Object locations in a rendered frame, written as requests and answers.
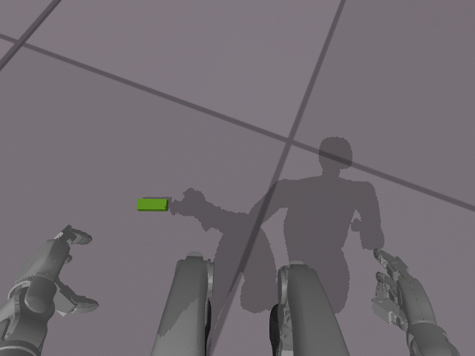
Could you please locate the left robot hand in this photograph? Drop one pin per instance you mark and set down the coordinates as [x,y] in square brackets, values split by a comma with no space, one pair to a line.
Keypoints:
[48,260]

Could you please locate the left robot arm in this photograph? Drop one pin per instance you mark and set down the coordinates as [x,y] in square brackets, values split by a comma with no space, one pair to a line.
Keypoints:
[24,317]

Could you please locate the right robot arm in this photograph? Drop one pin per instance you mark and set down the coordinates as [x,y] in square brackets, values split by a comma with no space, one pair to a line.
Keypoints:
[427,339]

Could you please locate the small box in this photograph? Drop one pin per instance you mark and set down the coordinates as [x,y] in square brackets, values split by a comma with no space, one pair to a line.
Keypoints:
[152,205]

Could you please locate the right robot hand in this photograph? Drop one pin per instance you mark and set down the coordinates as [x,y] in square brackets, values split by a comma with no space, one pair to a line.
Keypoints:
[408,303]

